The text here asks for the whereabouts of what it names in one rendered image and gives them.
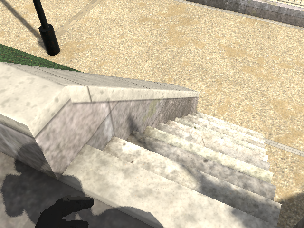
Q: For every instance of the stairs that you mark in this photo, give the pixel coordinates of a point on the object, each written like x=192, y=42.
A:
x=221, y=160

